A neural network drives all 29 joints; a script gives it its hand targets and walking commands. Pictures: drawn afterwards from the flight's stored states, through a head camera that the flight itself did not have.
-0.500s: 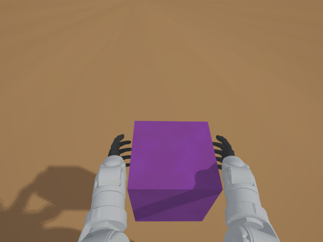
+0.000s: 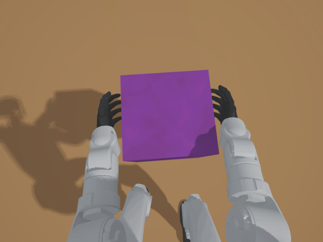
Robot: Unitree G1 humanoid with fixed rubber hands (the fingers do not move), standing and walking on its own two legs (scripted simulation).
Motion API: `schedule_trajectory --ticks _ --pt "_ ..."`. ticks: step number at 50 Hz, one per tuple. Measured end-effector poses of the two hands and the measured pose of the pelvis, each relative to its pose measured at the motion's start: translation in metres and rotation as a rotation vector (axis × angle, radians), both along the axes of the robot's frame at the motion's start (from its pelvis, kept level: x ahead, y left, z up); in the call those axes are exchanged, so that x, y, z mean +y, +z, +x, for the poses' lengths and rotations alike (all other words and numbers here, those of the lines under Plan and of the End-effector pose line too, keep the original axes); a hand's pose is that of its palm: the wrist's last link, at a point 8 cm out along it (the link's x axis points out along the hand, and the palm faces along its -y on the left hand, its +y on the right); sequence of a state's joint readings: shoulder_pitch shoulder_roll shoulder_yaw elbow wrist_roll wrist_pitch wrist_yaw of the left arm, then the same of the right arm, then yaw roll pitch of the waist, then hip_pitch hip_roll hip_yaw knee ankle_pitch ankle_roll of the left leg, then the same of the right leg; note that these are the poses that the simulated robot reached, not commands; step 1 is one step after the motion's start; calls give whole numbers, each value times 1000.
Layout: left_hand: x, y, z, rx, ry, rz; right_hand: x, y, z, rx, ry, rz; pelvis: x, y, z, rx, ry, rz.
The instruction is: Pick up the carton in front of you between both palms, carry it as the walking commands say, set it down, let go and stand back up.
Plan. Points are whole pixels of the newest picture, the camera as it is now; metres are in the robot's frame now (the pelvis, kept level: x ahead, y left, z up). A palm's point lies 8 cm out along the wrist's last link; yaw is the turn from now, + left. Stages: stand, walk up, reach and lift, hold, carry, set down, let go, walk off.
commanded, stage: set down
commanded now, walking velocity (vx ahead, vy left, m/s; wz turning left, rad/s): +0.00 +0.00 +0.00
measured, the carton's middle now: (166, 124) +0.43 +0.03 -0.16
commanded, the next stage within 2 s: none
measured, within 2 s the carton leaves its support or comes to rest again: rests again in 1.52 s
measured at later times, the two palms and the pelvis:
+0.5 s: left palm (110, 126) +0.42 +0.21 -0.22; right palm (201, 118) +0.48 -0.08 -0.23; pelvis -0.02 +0.00 -0.12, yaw -2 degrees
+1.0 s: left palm (114, 130) +0.44 +0.24 -0.38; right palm (187, 118) +0.52 -0.05 -0.38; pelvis -0.05 +0.00 -0.22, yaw -3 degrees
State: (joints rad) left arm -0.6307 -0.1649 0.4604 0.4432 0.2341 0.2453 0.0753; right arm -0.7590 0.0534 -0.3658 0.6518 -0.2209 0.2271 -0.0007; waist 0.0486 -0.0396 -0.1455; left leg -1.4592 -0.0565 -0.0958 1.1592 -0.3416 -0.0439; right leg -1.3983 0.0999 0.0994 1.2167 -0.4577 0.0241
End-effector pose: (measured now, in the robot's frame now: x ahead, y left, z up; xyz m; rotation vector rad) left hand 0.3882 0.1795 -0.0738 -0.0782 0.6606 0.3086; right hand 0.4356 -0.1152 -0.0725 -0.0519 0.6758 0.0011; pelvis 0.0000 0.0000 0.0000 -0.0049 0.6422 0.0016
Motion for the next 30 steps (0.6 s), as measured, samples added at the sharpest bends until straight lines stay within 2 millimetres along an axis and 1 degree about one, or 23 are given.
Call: schedule_trajectory --ticks 5,11,21,30 --pt "6 -23 8 24 2 7 6 -25 10 24 8 -1 -6 -21 2 59 -1 1" --pt "13 -59 15 40 6 20 13 -65 18 37 24 -6 -9 -48 -2 118 -5 1" --pt "26 -126 26 36 24 19 27 -133 34 31 53 -14 -7 -101 -16 162 -17 -3" --pt "38 -178 36 44 38 18 40 -182 51 36 80 -31 -1 -143 -32 165 -21 -12"
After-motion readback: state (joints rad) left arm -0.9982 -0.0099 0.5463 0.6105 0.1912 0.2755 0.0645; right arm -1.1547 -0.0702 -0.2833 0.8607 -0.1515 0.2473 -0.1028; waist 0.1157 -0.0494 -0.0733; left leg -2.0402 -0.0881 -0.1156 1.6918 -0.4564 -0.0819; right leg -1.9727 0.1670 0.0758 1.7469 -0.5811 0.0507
